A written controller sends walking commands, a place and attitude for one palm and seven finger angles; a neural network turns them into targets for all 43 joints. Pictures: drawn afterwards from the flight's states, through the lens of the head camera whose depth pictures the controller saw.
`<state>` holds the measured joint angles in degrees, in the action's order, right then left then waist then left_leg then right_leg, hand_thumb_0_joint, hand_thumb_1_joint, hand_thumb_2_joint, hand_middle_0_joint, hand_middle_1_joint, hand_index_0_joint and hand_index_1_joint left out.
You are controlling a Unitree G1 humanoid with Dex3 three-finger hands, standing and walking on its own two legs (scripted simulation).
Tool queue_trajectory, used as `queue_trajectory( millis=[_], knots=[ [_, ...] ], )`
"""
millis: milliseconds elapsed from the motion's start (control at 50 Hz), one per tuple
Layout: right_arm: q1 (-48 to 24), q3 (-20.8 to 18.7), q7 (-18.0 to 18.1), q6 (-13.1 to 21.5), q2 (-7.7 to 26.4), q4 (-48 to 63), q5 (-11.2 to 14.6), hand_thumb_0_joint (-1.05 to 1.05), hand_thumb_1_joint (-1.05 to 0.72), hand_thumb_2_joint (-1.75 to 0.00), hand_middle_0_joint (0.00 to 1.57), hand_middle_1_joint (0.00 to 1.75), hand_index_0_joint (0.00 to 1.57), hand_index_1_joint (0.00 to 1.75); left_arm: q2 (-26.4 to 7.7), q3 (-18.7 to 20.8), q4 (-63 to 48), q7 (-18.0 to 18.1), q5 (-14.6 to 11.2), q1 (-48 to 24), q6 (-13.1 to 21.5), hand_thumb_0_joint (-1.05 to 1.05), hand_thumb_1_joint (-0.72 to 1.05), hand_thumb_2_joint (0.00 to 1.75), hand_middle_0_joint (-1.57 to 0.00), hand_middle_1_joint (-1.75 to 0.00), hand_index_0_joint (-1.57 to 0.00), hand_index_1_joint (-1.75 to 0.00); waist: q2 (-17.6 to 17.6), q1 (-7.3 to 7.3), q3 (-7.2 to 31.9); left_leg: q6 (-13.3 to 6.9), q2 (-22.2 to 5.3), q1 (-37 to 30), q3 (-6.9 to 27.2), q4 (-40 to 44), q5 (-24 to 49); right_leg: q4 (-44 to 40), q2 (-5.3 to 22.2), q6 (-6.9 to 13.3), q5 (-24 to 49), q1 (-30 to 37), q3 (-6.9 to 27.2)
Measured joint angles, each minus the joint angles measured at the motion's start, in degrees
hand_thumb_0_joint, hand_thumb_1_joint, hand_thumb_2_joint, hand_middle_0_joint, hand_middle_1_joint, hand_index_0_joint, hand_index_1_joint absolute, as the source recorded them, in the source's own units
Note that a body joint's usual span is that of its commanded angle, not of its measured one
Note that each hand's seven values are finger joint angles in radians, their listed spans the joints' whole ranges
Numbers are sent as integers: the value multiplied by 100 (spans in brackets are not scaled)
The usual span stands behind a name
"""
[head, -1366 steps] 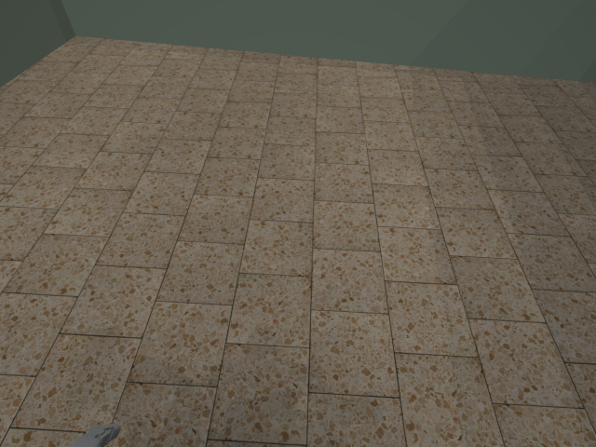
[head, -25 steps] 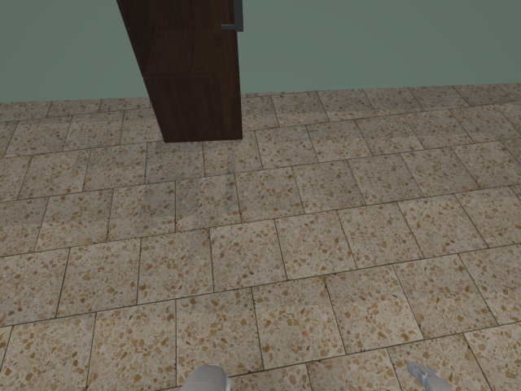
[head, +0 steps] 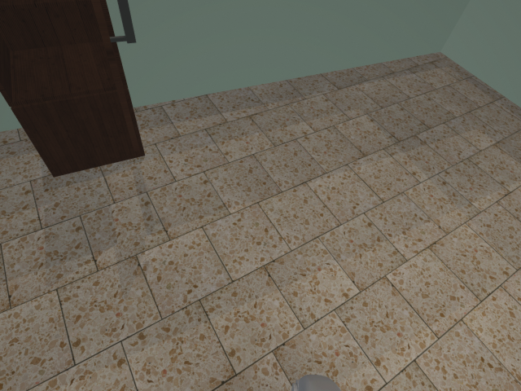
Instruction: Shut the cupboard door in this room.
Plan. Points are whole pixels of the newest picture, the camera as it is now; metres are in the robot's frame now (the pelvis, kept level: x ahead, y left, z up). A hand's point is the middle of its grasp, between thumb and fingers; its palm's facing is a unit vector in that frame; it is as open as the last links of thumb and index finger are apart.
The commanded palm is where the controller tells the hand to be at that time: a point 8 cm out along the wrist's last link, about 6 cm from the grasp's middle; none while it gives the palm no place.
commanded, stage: walk around to get in front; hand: left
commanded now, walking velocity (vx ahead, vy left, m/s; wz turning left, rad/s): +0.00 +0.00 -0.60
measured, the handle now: (116, 14) +0.91 +0.43 +0.08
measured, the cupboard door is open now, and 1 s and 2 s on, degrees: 87 87 87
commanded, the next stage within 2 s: none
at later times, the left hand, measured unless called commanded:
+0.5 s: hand out of the picture +0.12 +0.08 -0.15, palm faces -0.28 -0.93 -0.25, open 7.4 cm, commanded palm none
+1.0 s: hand (203, 339) +0.23 +0.11 -0.19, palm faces -0.42 -0.89 -0.17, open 7.4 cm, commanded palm none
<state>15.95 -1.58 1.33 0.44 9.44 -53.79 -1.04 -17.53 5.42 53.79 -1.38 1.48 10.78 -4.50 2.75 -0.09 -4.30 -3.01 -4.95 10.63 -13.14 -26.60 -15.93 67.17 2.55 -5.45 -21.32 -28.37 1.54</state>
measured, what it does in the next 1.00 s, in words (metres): walks ahead, turning right: right foot, then left foot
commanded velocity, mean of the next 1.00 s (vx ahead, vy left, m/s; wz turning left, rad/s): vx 0.29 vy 0.00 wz -0.48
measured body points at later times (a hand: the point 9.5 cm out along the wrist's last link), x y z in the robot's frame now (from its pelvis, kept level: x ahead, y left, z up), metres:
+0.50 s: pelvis +0.01 -0.09 +0.00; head +0.02 -0.12 +0.45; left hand +0.14 +0.13 -0.13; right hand -0.02 -0.35 -0.16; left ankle +0.08 +0.08 -0.65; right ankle -0.03 -0.15 -0.74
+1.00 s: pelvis +0.20 -0.08 -0.02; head +0.23 -0.07 +0.43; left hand +0.25 +0.15 -0.18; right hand +0.21 -0.34 -0.13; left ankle +0.28 -0.03 -0.74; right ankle +0.04 -0.14 -0.66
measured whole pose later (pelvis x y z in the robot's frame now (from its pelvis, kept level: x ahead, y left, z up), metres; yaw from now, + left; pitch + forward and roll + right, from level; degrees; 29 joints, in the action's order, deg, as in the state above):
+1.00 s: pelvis +0.20 -0.08 -0.02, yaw -32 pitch -1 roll -1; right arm 6.0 -0.7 -0.4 3.8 9.0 -51.2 -1.5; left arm -11.0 3.0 62.9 -0.3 1.3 23.1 0.9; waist 2.0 -3.7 -3.6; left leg -2.7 -2.8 18.3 -8.6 -34.2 -15.1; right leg 65.1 -0.7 1.7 -25.6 -18.6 2.2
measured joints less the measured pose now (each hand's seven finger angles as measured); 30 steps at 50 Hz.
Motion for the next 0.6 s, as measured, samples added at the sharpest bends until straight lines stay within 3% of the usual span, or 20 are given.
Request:
queue_trajectory(
  millis=[160, 240, 280, 320, 380, 480, 600],
  knots=[
    [252, -159, -47, -44, 96, -257, -47, 0, -91, -90, 20, 30, 20, 30, 343, -128, -108, -27, -15, -456, -39, 1, 91, 90, -20, -30, -19, -30, -118, 269, -89, 151, -286, 38, -603, -335, -167, -1360, 126, 132, -386, 440, -469],
    [309, -232, -83, -78, 240, -347, -71, 0, -91, -90, 20, 30, 20, 30, 510, -189, -236, -32, -25, -623, 52, 1, 91, 90, -20, -30, -20, -30, -281, 375, -60, 330, -519, 130, -879, -725, -353, -2410, 56, 322, -327, 880, -666],
    [397, -247, -107, -112, 334, -363, -51, 0, -91, -90, 20, 30, 20, 30, 579, -228, -298, -36, -16, -625, 173, 1, 90, 90, -20, -30, -20, -30, -434, 373, 16, 468, -748, 273, -925, -1187, -575, -3118, -54, 513, 140, 1192, -772],
    [371, -245, -123, -275, 404, -400, -40, 0, -91, -90, 20, 30, 20, 29, 652, -298, -298, -1, -41, -596, 311, 1, 90, 90, -20, -30, -20, -30, -585, 390, 31, 609, -703, 714, -258, -2244, -1351, -2957, -184, 754, 161, 1170, -805],
    [190, -237, -191, -446, 399, -387, -52, 1, -91, -90, 20, 30, 20, 29, 691, -311, -292, 71, -95, -307, 391, 0, 90, 90, -20, -30, -20, -30, -518, 251, 118, 642, -383, 1347, 505, -3511, -1077, -3292, -288, 897, 219, 1392, -618],
    [-219, -254, -273, -220, 397, -101, -104, 1, -91, -90, 20, 30, 20, 29, 681, -321, -8, 73, -102, 296, 552, 0, 90, 90, -21, -30, -20, -30, -423, 118, 160, 781, -307, 2017, 974, -3763, 46, -4254, -451, 976, 679, 1886, -257],
    [-587, -268, -263, -134, 482, 54, -100, 0, -91, -90, 20, 30, 20, 29, 731, -329, 310, 76, -69, 969, 709, 1, 90, 90, -21, -30, -20, -30, -453, -111, 171, 880, -286, 2419, 1239, -3502, 479, -4743, -614, 1024, 752, 2288, 0]
  ],
)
